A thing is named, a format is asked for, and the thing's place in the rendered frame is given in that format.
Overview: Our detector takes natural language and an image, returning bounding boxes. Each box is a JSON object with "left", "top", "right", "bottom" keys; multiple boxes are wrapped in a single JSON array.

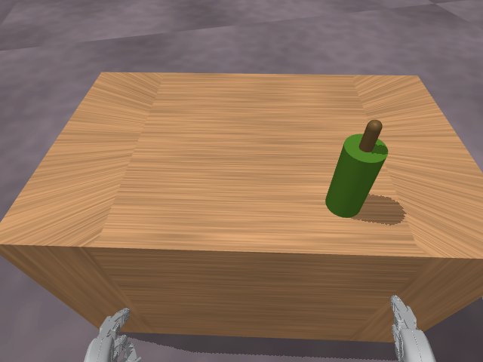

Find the left robot hand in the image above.
[{"left": 84, "top": 308, "right": 141, "bottom": 362}]

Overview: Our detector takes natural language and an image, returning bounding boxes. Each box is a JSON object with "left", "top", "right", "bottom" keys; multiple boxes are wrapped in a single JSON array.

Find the right robot hand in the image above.
[{"left": 391, "top": 295, "right": 436, "bottom": 362}]

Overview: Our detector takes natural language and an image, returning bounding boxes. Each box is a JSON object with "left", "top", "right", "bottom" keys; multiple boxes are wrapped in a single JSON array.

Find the bottle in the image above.
[{"left": 325, "top": 120, "right": 388, "bottom": 218}]

